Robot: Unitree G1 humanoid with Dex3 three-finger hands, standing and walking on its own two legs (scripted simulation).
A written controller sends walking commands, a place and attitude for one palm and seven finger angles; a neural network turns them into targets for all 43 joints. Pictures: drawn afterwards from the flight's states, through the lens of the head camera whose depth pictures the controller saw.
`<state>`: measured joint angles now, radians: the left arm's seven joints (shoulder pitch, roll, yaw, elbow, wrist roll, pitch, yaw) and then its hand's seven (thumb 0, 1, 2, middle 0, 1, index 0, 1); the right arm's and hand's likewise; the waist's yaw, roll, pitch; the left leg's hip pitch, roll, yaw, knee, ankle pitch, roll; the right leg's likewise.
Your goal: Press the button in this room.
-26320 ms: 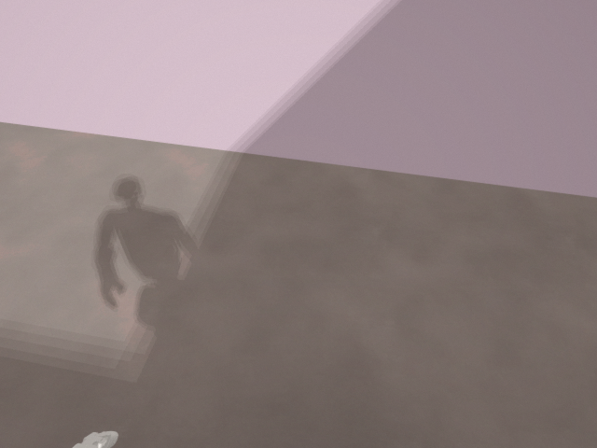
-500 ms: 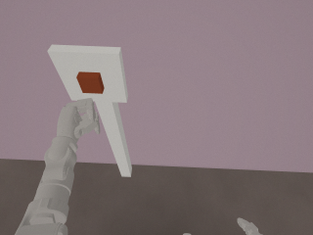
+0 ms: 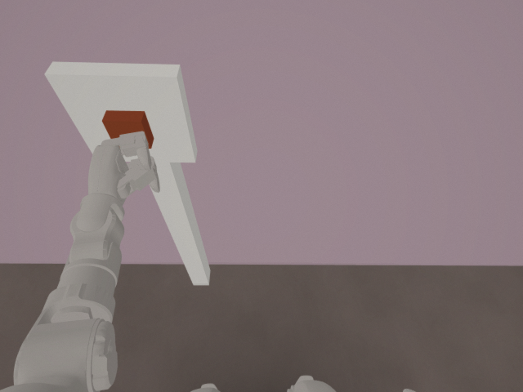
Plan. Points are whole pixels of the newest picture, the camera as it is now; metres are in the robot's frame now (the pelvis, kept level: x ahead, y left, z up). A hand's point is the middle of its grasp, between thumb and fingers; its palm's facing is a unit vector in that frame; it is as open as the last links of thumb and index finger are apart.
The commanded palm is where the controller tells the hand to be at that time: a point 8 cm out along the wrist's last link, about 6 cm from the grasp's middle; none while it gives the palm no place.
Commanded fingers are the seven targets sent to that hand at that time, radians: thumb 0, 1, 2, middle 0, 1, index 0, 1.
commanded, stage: press the button with the knuckle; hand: left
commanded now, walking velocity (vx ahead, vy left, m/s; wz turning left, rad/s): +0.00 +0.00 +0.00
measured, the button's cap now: (130, 128) +0.50 +0.21 +0.11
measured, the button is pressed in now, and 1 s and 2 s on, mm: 0 14 0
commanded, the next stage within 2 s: hold the button down briefly in 0.52 s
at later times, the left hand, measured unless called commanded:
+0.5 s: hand (149, 161) +0.45 +0.18 +0.08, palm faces -0.02 -1.00 -0.03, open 2.8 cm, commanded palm +0.45 +0.23 +0.08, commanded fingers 0.00 0.90 0.90 -1.30 -1.50 -1.30 -1.50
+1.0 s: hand (148, 160) +0.46 +0.18 +0.08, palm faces -0.01 -1.00 -0.04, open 2.8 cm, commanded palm +0.45 +0.22 +0.08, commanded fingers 0.00 0.90 0.90 -1.30 -1.50 -1.30 -1.50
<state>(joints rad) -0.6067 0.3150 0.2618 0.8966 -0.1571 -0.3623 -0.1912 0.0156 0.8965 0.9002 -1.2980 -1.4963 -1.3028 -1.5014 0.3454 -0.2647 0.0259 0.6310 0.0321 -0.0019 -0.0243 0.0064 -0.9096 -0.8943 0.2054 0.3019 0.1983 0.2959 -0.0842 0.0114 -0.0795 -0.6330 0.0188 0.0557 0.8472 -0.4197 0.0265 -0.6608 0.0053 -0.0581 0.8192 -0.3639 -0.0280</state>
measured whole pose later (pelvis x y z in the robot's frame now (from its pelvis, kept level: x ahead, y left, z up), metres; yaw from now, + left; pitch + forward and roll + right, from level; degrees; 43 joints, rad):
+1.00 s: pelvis -0.04 +0.01 -0.02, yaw +2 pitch +16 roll -2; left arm -0.92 0.43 0.26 1.20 -0.11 -0.40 -0.19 -0.03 0.73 0.98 -1.30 -1.50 -1.39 -1.50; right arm 0.39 -0.29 0.06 0.66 0.01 -0.04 -0.03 0.00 -0.91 -0.89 0.21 0.30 0.20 0.30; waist -0.15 0.01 -0.07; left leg -0.83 0.01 0.02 0.95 -0.40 0.04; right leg -0.83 -0.01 -0.09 0.89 -0.34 -0.02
